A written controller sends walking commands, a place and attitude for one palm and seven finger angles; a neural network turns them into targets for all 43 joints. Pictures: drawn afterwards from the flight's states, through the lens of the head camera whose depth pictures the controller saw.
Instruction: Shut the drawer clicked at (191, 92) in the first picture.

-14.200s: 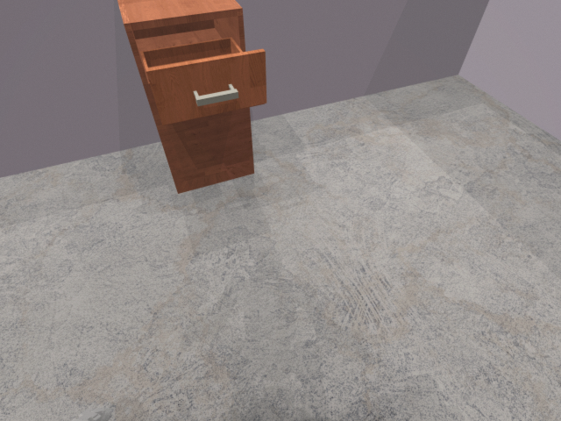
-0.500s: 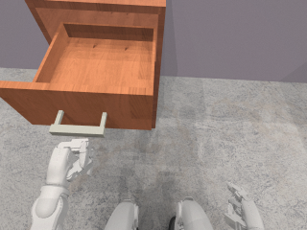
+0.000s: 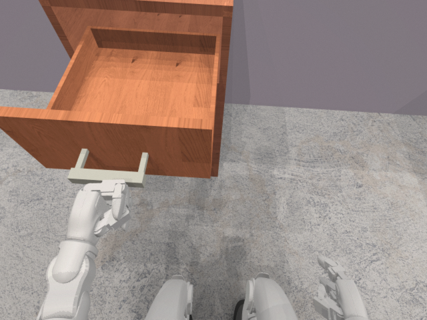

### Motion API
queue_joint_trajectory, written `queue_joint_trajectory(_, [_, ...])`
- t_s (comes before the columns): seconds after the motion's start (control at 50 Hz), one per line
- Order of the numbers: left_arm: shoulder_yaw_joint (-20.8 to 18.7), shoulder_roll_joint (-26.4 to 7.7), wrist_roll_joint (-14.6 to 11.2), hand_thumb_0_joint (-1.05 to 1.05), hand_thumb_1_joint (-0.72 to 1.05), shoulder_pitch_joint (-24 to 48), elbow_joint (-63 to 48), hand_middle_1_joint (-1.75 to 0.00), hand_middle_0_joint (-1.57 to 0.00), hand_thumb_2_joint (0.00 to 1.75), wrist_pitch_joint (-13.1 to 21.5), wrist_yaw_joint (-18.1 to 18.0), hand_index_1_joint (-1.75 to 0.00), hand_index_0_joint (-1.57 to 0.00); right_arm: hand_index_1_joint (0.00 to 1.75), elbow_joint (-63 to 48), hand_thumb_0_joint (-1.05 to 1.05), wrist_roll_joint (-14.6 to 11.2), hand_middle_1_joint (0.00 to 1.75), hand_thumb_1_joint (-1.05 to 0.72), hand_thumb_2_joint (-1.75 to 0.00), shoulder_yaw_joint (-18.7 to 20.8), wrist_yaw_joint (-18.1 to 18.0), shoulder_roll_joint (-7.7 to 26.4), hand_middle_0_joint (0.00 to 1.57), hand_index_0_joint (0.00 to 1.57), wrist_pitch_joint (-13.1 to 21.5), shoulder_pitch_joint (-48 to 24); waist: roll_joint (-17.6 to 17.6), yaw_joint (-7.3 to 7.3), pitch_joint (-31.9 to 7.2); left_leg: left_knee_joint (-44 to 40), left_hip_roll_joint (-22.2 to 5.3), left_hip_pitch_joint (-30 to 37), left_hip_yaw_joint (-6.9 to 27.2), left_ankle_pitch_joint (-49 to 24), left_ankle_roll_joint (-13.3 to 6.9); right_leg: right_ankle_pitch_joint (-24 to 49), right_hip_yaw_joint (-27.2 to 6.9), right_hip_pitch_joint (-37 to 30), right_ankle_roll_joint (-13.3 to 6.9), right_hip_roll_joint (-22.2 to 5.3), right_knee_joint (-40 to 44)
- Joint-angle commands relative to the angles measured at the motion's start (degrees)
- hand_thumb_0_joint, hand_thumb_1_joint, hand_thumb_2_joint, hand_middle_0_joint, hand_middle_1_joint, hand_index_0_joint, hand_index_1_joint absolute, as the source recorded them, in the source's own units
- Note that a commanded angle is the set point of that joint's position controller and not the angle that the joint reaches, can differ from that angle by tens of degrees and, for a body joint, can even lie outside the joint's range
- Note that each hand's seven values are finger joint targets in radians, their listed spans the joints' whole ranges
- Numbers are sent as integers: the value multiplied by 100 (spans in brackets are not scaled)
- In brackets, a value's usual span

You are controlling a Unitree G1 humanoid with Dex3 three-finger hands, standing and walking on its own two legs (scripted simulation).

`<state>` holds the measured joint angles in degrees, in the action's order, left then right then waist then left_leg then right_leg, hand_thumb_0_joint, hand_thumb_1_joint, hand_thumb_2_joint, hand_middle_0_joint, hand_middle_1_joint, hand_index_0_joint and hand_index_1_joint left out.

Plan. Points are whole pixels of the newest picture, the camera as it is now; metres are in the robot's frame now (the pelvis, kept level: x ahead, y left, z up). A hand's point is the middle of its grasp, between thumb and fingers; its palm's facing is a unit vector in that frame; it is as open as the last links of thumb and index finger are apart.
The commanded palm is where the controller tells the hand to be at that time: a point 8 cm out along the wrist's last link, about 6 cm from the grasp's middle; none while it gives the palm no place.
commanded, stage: push the drawer shut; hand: left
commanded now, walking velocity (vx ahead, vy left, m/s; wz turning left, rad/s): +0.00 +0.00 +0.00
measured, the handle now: (111, 167) +0.37 +0.21 +0.03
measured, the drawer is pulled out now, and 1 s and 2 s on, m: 0.30 0.17 0.06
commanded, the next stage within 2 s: none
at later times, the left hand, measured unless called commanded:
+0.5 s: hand (132, 181) +0.35 +0.17 +0.02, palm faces -0.05 -1.00 -0.07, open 2.8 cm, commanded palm +0.36 +0.22 +0.03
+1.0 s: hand (139, 148) +0.42 +0.17 +0.02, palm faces -0.04 -1.00 -0.06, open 2.8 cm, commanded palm +0.42 +0.22 +0.03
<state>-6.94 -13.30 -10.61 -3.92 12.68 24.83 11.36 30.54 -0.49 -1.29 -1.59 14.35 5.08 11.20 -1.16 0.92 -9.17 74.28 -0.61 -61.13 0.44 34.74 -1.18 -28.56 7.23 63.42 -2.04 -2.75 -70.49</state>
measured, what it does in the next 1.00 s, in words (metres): stands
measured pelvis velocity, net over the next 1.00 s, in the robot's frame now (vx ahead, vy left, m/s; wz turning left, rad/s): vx -0.02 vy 0.01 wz -0.01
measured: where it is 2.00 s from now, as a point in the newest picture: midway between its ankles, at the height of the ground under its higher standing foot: outside the picture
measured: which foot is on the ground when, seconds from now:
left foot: down 0.00-1.00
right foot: down 0.00-1.00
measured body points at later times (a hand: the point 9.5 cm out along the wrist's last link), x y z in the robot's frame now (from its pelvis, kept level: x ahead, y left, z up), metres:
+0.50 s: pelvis -0.02 +0.00 +0.00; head +0.09 +0.02 +0.43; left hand +0.35 +0.23 +0.03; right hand +0.12 -0.25 -0.11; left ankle +0.00 +0.11 -0.62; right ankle +0.05 -0.11 -0.62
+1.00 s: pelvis -0.02 +0.01 +0.00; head +0.12 +0.03 +0.43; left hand +0.42 +0.23 +0.03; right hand +0.06 -0.25 -0.12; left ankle +0.00 +0.11 -0.62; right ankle +0.05 -0.11 -0.62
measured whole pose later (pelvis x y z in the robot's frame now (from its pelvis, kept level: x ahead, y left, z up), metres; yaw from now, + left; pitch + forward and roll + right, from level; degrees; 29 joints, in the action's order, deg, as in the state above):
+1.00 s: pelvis -0.02 +0.01 +0.00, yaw -1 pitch +24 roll -2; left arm -14.4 -18.6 -6.8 34.5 52.3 29.7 10.8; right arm 36.6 0.6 -1.9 -1.3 15.4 2.3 15.6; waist -1.0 5.6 -7.7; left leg 73.7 -0.3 -65.5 -0.8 32.1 -2.3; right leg -25.2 5.9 67.7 -1.1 -2.9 -69.2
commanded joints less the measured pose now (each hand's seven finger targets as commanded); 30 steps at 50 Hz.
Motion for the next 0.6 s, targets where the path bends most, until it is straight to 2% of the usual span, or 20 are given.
queue_joint_trajectory(0.0, [-371,-696,-157,0,90,1988,-902,-160,-140,90,389,-124,-160,-140,30,-577,0,-34,30,-90,-90,335,-90,792,20,20,313,48,-70,365,-1873,-1044,117,590,188,-1337,-33,680,-616,-1606,79,202,1016])
queue_joint_trajectory(0.02, [-489,-804,-175,0,90,2082,-804,-160,-140,90,408,-120,-160,-140,30,-542,0,-38,30,-90,-90,340,-108,809,20,20,319,79,-44,354,-1893,-1044,123,568,183,-1311,-32,650,-634,-1648,76,194,1038])
queue_joint_trajectory(0.06, [-402,-760,-177,0,90,2365,-728,-160,-140,90,434,-72,-160,-140,30,-496,0,-48,30,-90,-90,335,-129,812,20,20,354,60,-107,383,-2021,-1035,131,597,173,-1224,-39,563,-665,-1629,85,182,1050])
queue_joint_trajectory(0.08, [-427,-841,-188,0,90,2532,-689,-160,-140,90,437,-59,-160,-140,30,-473,0,-47,30,-90,-90,326,-143,831,20,20,367,81,-121,419,-1990,-1046,121,590,195,-1215,-45,548,-645,-1588,75,190,1039])
queue_joint_trajectory(0.1, [-502,-897,-190,0,90,2579,-584,-160,-140,90,429,-43,-160,-140,30,-444,0,-53,30,-90,-90,327,-148,831,20,20,371,76,-230,374,-2019,-1061,132,601,166,-1162,-32,491,-683,-1605,76,184,1072])
queue_joint_trajectory(0.12, [-502,-921,-194,0,90,2702,-518,-160,-140,90,423,-33,-160,-140,30,-433,0,-63,30,-90,-90,314,-155,843,20,20,372,77,-222,389,-1985,-1094,129,619,193,-1097,-28,427,-657,-1539,70,189,1073])
queue_joint_trajectory(0.16, [-319,-782,-186,0,90,3069,-410,-160,-140,90,407,-18,-160,-140,30,-403,0,-74,30,-90,-90,304,-171,847,20,20,399,67,-285,438,-1983,-1142,136,659,217,-946,-25,310,-640,-1429,73,179,1077])
queue_joint_trajectory(0.18, [-406,-899,-182,0,90,3215,-296,-160,-140,90,388,-38,-160,-140,30,-371,0,-70,30,-90,-90,300,-187,874,20,20,399,104,-188,463,-1957,-1150,119,651,243,-915,-30,291,-618,-1384,67,191,1057])
queue_joint_trajectory(0.2, [-371,-873,-154,0,90,3379,-291,-160,-140,90,394,-50,-160,-140,30,-353,0,-66,30,-90,-90,301,-192,875,20,20,404,122,-279,451,-2100,-1175,128,738,252,-952,-22,341,-609,-1385,68,185,1035])
queue_joint_trajectory(0.24, [-330,-814,-151,0,90,3472,-59,-160,-140,90,350,-81,-160,-140,30,-334,0,-71,30,-90,-90,301,-186,883,20,20,411,158,-231,462,-2042,-1220,134,748,260,-814,-11,230,-605,-1331,79,179,1086])
queue_joint_trajectory(0.28, [-344,-916,-115,0,90,3801,68,-160,-140,90,359,-128,-160,-140,30,-307,0,-58,30,-90,-90,282,-194,915,20,20,414,201,-147,511,-2038,-1225,129,678,292,-731,-26,175,-604,-1314,73,186,1062])
queue_joint_trajectory(0.32, [-488,-1036,-85,0,90,3958,259,-160,-140,90,374,-163,-160,-140,30,-293,0,-63,30,-90,-90,283,-193,917,20,20,390,226,-89,471,-2103,-1264,137,639,271,-644,-14,83,-637,-1386,77,180,1105])
queue_joint_trajectory(0.34, [-353,-897,-68,0,90,4071,376,-160,-140,90,370,-168,-160,-140,30,-289,0,-65,30,-90,-90,269,-190,899,20,20,385,226,-145,508,-2012,-1276,147,632,252,-658,-18,111,-649,-1375,76,178,1138])
queue_joint_trajectory(0.38, [-410,-993,-41,0,90,4321,571,-160,-140,90,388,-197,-160,-140,30,-263,0,-47,30,-90,-90,258,-183,931,20,20,377,274,-177,519,-1971,-1303,144,632,293,-588,-14,82,-603,-1259,63,186,1089])
queue_joint_trajectory(0.4, [-456,-1035,-17,0,90,4494,606,-160,-140,90,413,-209,-160,-140,30,-227,0,-44,30,-90,-90,264,-182,934,20,20,363,308,-189,542,-2112,-1305,140,723,297,-668,-8,166,-609,-1275,69,188,1083])
queue_joint_trajectory(0.42, [-556,-1110,-11,0,90,4461,704,-160,-140,90,421,-217,-160,-140,30,-218,0,-37,30,-90,-90,275,-175,934,20,20,344,341,-209,485,-2190,-1309,141,738,288,-738,3,208,-613,-1345,65,184,1078])
queue_joint_trajectory(0.48, [-588,-1164,20,0,90,4734,1040,-160,-140,90,453,-235,-160,-140,30,-194,0,-21,30,-90,-90,256,-160,949,20,20,299,383,-248,526,-2074,-1338,143,717,298,-738,4,215,-592,-1261,52,195,1080])
queue_joint_trajectory(0.52, [-722,-1255,30,0,90,4863,1245,-160,-140,90,494,-253,-160,-140,30,-166,0,-15,30,-90,-90,265,-149,946,20,20,259,431,-154,517,-2131,-1344,141,670,276,-704,8,171,-616,-1335,67,192,1111])
queue_joint_trajectory(0.56, [-688,-1240,35,0,90,5186,1354,-160,-140,90,542,-252,-160,-140,30,-120,0,-8,30,-90,-90,255,-145,945,20,20,229,453,-221,584,-2111,-1339,147,650,271,-678,7,179,-630,-1288,72,186,1113])
queue_joint_trajectory(0.58, [-778,-1354,50,0,90,5188,1526,-160,-140,90,552,-250,-160,-140,30,-118,0,-4,30,-90,-90,257,-149,969,20,20,210,506,-100,584,-2106,-1333,134,628,294,-682,-4,170,-617,-1290,65,207,1095])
